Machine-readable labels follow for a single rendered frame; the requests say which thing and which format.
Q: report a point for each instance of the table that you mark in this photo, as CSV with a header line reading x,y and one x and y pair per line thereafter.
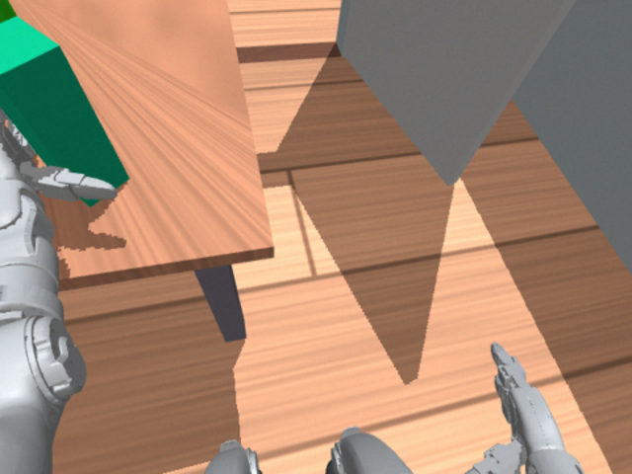
x,y
164,80

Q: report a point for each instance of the left robot hand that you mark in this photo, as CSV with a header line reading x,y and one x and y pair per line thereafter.
x,y
16,163

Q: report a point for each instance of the right robot hand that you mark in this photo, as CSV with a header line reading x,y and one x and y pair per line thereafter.
x,y
533,425

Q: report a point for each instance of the right robot arm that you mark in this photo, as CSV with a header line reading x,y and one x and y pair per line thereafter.
x,y
552,461

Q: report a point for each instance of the left robot arm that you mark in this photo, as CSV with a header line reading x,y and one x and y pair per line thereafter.
x,y
40,368

